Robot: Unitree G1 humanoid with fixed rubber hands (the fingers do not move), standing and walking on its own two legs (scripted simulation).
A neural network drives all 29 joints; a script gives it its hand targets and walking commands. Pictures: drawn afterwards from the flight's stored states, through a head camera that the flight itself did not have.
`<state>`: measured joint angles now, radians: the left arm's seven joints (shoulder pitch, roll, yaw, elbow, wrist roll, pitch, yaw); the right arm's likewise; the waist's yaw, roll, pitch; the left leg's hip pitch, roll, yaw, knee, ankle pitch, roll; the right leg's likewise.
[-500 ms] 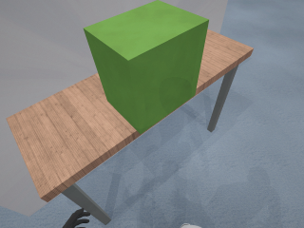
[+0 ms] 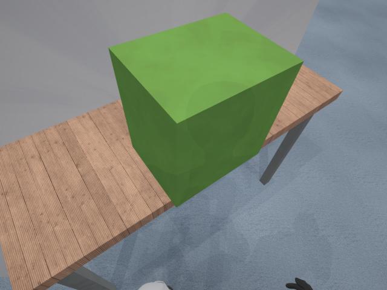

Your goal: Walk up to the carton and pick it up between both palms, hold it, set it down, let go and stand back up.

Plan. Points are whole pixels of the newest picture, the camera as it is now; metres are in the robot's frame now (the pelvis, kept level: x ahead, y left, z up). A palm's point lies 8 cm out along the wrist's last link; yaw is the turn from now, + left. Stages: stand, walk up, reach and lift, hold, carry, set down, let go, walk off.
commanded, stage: walk up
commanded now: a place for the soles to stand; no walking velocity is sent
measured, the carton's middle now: (200, 112) +0.47 +0.03 +0.09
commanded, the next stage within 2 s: none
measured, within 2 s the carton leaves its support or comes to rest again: neither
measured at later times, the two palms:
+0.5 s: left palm out of the picture +0.03 +0.26 -0.07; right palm out of the picture +0.05 -0.28 -0.12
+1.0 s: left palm out of the picture +0.04 +0.28 -0.10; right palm out of the picture +0.10 -0.24 -0.09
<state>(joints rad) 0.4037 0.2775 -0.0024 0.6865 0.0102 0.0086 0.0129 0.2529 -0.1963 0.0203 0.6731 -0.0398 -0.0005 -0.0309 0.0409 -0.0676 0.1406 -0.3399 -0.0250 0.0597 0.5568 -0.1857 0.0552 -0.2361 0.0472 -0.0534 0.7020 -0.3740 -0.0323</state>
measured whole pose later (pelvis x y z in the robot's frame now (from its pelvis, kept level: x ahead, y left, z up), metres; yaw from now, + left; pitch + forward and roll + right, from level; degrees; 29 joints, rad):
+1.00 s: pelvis +0.00 +0.02 +0.00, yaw +3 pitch -1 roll +0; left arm 0.40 0.28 0.00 0.67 0.02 -0.01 -0.01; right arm 0.32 -0.27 -0.02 0.69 -0.01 0.00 0.01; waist 0.01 -0.02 0.02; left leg -0.23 0.02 -0.02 0.58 -0.33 -0.01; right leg -0.24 -0.05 -0.05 0.57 -0.31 0.02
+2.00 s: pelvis +0.04 -0.11 -0.01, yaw +13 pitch -3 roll +2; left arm 0.19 0.34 0.05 0.54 0.06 0.09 -0.08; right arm 0.50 -0.33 -0.09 0.74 -0.08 -0.03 -0.07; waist -0.02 -0.14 0.14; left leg -0.19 0.08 -0.24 0.54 -0.35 -0.06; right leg -0.59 -0.11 0.08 0.97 -0.27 0.02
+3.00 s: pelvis +0.19 -0.20 +0.01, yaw +41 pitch -3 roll -3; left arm 0.39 0.31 0.01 0.64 0.02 0.05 -0.01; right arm 0.33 -0.23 -0.03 0.70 -0.02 0.00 -0.05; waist -0.02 -0.05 0.07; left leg -0.23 -0.03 -0.02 0.55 -0.26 0.07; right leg -0.43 -0.09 -0.03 1.04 -0.43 0.02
